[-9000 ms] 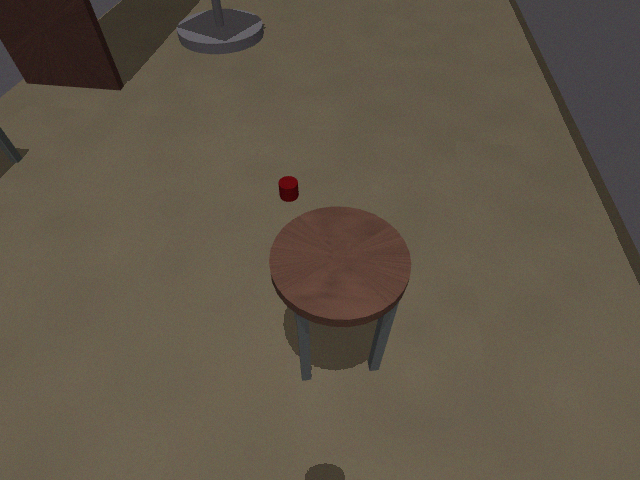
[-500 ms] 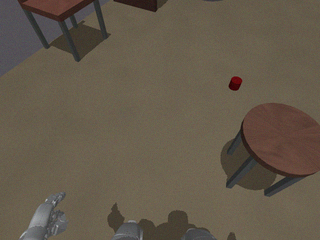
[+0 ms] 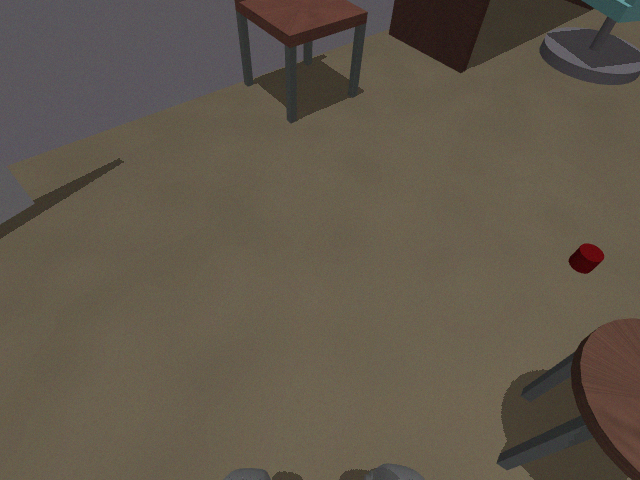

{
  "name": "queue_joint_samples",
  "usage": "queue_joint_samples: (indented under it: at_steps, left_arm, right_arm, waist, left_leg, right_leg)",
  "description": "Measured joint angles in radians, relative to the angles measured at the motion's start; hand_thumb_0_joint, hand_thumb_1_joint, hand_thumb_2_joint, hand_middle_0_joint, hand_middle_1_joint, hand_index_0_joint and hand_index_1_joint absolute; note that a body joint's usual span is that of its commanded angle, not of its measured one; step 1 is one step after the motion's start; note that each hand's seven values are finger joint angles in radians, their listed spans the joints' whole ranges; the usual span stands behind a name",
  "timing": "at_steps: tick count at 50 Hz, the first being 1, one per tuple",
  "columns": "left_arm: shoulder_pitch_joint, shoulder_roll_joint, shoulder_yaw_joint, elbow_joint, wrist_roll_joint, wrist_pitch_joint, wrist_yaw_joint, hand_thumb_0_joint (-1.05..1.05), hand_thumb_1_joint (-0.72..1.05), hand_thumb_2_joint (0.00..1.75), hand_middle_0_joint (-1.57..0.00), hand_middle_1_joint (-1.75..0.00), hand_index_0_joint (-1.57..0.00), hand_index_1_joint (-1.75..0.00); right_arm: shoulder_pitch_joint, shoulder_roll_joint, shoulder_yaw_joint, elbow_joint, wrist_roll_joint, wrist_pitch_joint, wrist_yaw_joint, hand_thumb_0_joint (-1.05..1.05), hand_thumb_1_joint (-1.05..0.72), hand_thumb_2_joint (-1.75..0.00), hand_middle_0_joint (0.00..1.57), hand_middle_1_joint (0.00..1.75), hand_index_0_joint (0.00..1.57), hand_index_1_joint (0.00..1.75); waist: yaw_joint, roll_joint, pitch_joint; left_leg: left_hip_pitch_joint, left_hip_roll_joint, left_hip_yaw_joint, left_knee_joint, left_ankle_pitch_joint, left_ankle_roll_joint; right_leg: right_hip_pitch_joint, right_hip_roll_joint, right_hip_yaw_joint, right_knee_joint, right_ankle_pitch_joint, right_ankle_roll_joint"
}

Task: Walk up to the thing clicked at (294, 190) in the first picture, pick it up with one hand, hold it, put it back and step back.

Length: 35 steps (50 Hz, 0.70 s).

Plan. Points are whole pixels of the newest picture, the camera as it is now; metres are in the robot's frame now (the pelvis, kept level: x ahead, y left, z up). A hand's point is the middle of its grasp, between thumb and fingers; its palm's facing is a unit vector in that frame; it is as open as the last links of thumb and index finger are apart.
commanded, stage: walk up
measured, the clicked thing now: (585, 258) +0.99 -1.00 -0.71
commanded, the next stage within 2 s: stand in 1.16 s
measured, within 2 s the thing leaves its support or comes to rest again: neither
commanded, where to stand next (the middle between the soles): +0.10 +0.00 m, yaw +19 degrees
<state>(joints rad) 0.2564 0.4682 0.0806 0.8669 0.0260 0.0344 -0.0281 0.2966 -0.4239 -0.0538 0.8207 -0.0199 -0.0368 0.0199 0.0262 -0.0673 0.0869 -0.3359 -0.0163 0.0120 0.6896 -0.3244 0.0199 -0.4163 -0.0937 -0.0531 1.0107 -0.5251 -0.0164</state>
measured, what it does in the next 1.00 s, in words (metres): steps on the spot, turning left: right foot, then left foot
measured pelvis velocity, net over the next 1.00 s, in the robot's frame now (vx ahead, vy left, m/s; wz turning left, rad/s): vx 0.03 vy -0.01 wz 0.37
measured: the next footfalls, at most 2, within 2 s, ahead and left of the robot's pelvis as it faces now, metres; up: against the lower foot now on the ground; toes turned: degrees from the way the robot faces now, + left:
right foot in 0.18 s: +0.14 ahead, -0.13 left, +0.00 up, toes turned +15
left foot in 0.48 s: +0.05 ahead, +0.13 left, +0.00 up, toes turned +15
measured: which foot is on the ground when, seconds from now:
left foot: down 0.00-0.20, up 0.22-0.46, down 0.48-1.00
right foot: up 0.00-0.16, down 0.18-1.00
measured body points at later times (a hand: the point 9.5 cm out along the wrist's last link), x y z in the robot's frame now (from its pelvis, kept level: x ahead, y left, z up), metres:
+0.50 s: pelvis +0.02 -0.01 -0.01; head +0.05 +0.00 +0.44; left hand -0.01 +0.34 -0.11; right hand +0.20 -0.30 -0.12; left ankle +0.01 +0.11 -0.72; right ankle +0.08 -0.15 -0.71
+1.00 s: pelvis +0.03 -0.01 +0.01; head +0.05 +0.00 +0.46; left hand +0.02 +0.32 -0.11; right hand +0.24 -0.25 -0.11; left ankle +0.01 +0.11 -0.71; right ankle +0.10 -0.14 -0.71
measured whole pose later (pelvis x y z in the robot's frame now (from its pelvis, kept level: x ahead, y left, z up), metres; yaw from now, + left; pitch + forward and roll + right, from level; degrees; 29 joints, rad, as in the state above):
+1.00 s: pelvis +0.03 -0.01 +0.01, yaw +21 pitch -2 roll -1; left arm 0.07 0.38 0.01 1.02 0.00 -0.01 -0.01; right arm 0.10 -0.37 0.00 1.02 0.00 -0.01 0.01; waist 0.02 0.01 0.09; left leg -0.32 -0.03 -0.10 0.68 -0.33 0.00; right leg -0.30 -0.08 -0.09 0.64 -0.31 0.03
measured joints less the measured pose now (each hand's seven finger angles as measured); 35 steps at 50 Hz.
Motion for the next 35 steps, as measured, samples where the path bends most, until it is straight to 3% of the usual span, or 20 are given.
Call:
queue_joint_samples:
  at_steps: [6,9,11,13,16,21,24,25,27,29,33,35]
  left_arm:
    - [0.019,-0.028,-0.01,0.019,-0.013,-0.032,0.002,0.01,0.91,0.9,-0.2,-0.3,-0.2,-0.3]
    - [0.019,-0.043,-0.015,0.016,-0.012,-0.051,0.012,0.01,0.9,0.9,-0.21,-0.3,-0.21,-0.3]
    - [0.01,-0.057,-0.019,0.013,0.001,-0.06,0.019,0.0,0.9,0.9,-0.21,-0.3,-0.21,-0.3]
    - [-0.004,-0.067,-0.026,0.012,0.007,-0.058,0.02,0.0,0.9,0.9,-0.21,-0.3,-0.21,-0.3]
    - [-0.014,-0.088,-0.035,0.01,0.013,-0.061,0.025,0.0,0.9,0.9,-0.21,-0.3,-0.21,-0.3]
    - [-0.008,-0.062,-0.025,-0.002,0.026,-0.065,0.02,0.0,0.9,0.9,-0.21,-0.3,-0.21,-0.3]
    - [-0.006,-0.031,-0.02,-0.004,0.013,-0.054,0.02,0.0,0.9,0.9,-0.21,-0.3,-0.21,-0.3]
    - [-0.009,-0.021,-0.017,0.002,0.006,-0.048,0.023,0.0,0.9,0.9,-0.21,-0.3,-0.21,-0.3]
    - [-0.016,-0.021,-0.015,0.026,-0.004,-0.029,0.032,0.0,0.9,0.9,-0.21,-0.3,-0.21,-0.3]
    - [-0.028,-0.02,-0.018,0.045,-0.012,-0.023,0.035,0.0,0.9,0.9,-0.21,-0.3,-0.21,-0.3]
    - [-0.046,-0.031,-0.021,0.065,-0.022,-0.043,0.035,0.0,0.9,0.9,-0.21,-0.3,-0.21,-0.3]
    - [-0.059,-0.051,-0.026,0.078,-0.017,-0.053,0.037,0.0,0.9,0.9,-0.21,-0.3,-0.2,-0.3]
  right_arm:
    - [-0.004,0.004,0.02,-0.014,-0.001,0.01,-0.008,0.01,-0.9,-0.89,0.21,0.3,0.21,0.3]
    - [-0.025,-0.006,0.018,-0.023,0.004,0.035,-0.007,0.01,-0.9,-0.89,0.21,0.3,0.21,0.3]
    - [-0.051,-0.009,0.008,-0.017,0.011,0.055,-0.016,0.01,-0.9,-0.89,0.21,0.3,0.21,0.3]
    - [-0.075,-0.005,0.001,-0.006,0.007,0.069,-0.022,0.01,-0.9,-0.89,0.21,0.3,0.21,0.3]
    - [-0.092,-0.018,-0.014,-0.001,0.008,0.067,-0.008,0.01,-0.91,-0.89,0.21,0.3,0.21,0.3]
    - [-0.09,-0.018,-0.021,0.019,0.006,0.06,0.019,0.01,-0.91,-0.89,0.21,0.3,0.2,0.3]
    - [-0.081,-0.015,-0.019,0.04,0.004,0.045,0.016,0.01,-0.91,-0.89,0.21,0.3,0.21,0.3]
    - [-0.082,-0.008,-0.019,0.048,-0.002,0.038,0.01,0.01,-0.91,-0.89,0.21,0.3,0.21,0.3]
    - [-0.075,-0.002,-0.011,0.054,-0.008,0.031,0.005,0.01,-0.91,-0.89,0.21,0.3,0.21,0.3]
    - [-0.068,0.009,0.0,0.061,-0.005,0.025,-0.002,0.01,-0.91,-0.89,0.21,0.3,0.21,0.3]
    - [-0.072,0.024,0.021,0.079,0.006,0.022,-0.009,0.01,-0.9,-0.89,0.21,0.3,0.21,0.3]
    - [-0.087,0.023,0.027,0.091,0.017,0.027,-0.012,0.01,-0.9,-0.89,0.21,0.3,0.21,0.3]
  waist:
    - [-0.01,0.029,0.001]
    - [-0.005,0.064,0.006]
    - [0.002,0.093,0.015]
    - [0.016,0.088,0.023]
    - [0.026,0.107,0.027]
    - [0.031,0.09,0.013]
    - [0.027,0.066,0.004]
    - [0.027,0.043,0.012]
    - [0.015,0.044,0.004]
    - [-0.001,0.047,0.003]
    - [-0.013,0.053,0.007]
    - [-0.013,0.08,0.018]
  left_leg:
    - [0.003,0.001,-0.082,0.003,0.0,-0.028]
    - [-0.037,0.007,-0.126,0.083,-0.039,-0.041]
    - [-0.088,-0.003,-0.157,0.196,-0.103,-0.01]
    - [-0.144,-0.034,-0.134,0.348,-0.184,-0.001]
    - [-0.183,-0.018,-0.085,0.431,-0.143,0.0]
    - [-0.117,0.026,-0.015,0.232,-0.162,-0.01]
    - [-0.03,0.012,0.005,0.039,-0.054,-0.007]
    - [-0.023,-0.007,0.013,0.037,-0.026,-0.008]
    - [-0.036,-0.011,0.003,0.073,-0.047,-0.004]
    - [-0.033,-0.011,-0.017,0.073,-0.052,-0.001]
    - [-0.031,-0.011,-0.046,0.074,-0.055,-0.01]
    - [-0.03,0.003,-0.066,0.093,-0.068,-0.019]
  right_leg:
    - [-0.029,0.019,0.039,-0.132,0.073,0.003]
    - [0.02,0.044,0.024,-0.272,0.201,0.002]
    - [0.011,0.045,-0.006,-0.237,0.205,0.016]
    - [0.012,0.017,-0.013,-0.224,0.19,0.012]
    - [0.038,-0.01,-0.035,-0.267,0.203,0.01]
    - [0.041,-0.051,-0.063,-0.288,0.203,0.009]
    - [0.016,-0.084,-0.068,-0.229,0.168,0.027]
    - [0.004,-0.103,-0.052,-0.19,0.148,0.018]
    - [-0.018,-0.066,0.003,-0.124,0.035,0.008]
    - [-0.027,-0.025,0.035,-0.083,-0.008,0.003]
    - [0.016,0.011,0.03,-0.198,0.073,-0.007]
    - [0.054,0.033,0.016,-0.268,0.174,0.02]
